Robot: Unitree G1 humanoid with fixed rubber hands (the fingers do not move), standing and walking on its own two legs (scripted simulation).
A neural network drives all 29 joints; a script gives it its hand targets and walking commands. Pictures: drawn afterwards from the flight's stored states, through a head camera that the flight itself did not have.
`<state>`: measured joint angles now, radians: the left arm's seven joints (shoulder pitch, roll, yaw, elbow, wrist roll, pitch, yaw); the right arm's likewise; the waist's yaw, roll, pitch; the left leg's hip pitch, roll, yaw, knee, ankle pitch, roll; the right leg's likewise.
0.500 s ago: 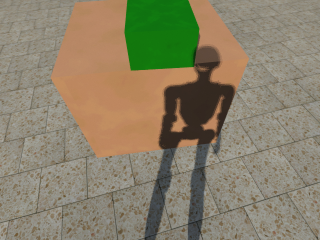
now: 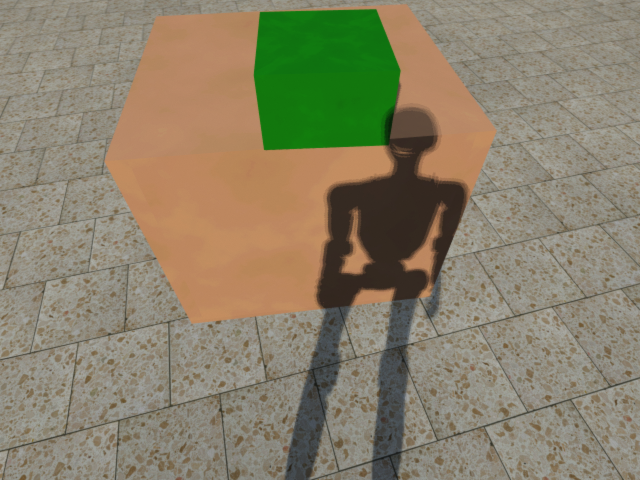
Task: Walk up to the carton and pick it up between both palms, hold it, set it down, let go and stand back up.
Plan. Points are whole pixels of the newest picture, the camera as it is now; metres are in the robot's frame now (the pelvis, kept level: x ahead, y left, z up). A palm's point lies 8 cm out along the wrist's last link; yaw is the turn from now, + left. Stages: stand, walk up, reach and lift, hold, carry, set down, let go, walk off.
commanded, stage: stand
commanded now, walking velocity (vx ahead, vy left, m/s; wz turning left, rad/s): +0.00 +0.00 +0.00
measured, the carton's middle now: (322, 76) +0.91 +0.03 +0.03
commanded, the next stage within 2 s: none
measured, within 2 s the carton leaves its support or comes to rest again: neither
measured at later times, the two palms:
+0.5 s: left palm out of the picture -0.04 +0.22 -0.15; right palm out of the picture -0.07 -0.17 -0.14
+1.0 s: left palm out of the picture -0.07 +0.22 -0.15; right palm out of the picture -0.07 -0.17 -0.14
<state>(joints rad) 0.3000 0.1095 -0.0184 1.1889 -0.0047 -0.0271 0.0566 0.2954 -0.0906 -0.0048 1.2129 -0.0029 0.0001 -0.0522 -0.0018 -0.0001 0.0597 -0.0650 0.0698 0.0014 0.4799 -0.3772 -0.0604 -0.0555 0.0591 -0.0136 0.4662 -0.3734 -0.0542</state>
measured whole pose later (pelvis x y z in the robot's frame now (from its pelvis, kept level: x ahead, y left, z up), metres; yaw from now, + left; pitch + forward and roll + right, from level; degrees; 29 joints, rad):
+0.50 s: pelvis -0.02 +0.02 +0.00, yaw -1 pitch -2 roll +0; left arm 0.28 0.11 -0.02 1.18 0.00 -0.03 0.05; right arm 0.30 -0.08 -0.01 1.21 0.00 -0.01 -0.05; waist -0.01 -0.02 0.09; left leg -0.07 0.04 0.02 0.45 -0.33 -0.03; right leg -0.07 0.03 0.01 0.45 -0.33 -0.02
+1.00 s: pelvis -0.04 +0.02 +0.01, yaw +0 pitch -3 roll +0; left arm 0.30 0.10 -0.02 1.19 0.00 -0.02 0.05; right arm 0.27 -0.09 -0.02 1.19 -0.01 0.00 -0.04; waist -0.01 -0.01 0.08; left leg -0.09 0.03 0.02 0.44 -0.30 -0.02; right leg -0.09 0.02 0.00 0.45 -0.31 -0.02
